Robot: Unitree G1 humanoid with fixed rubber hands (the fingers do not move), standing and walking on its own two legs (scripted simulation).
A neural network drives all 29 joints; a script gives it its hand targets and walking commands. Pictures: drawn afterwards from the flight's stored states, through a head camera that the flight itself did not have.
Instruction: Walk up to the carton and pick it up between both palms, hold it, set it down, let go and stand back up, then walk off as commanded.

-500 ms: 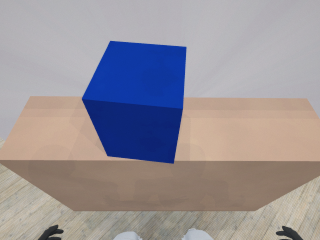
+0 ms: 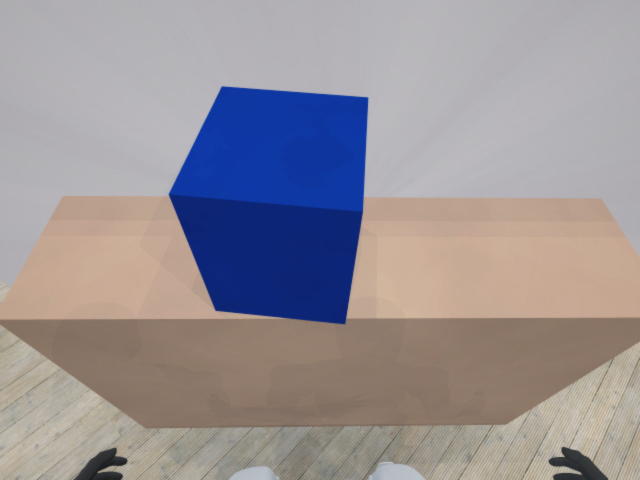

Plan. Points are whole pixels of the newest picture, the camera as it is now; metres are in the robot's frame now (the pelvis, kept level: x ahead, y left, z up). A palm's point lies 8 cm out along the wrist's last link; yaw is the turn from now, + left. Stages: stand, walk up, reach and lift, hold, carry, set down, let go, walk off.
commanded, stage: walk up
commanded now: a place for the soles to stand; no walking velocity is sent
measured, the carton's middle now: (286, 211) +0.45 +0.08 +0.06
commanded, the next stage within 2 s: none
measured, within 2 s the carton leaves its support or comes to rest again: neither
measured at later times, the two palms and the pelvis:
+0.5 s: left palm out of the picture +0.08 +0.33 -0.08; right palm out of the picture +0.11 -0.31 -0.08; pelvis +0.00 +0.01 +0.00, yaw +1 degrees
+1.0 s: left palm out of the picture +0.07 +0.37 -0.07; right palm out of the picture +0.11 -0.27 -0.09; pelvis +0.00 +0.05 +0.00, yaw +2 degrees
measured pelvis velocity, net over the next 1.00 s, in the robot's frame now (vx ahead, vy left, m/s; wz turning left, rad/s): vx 0.00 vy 0.05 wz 0.04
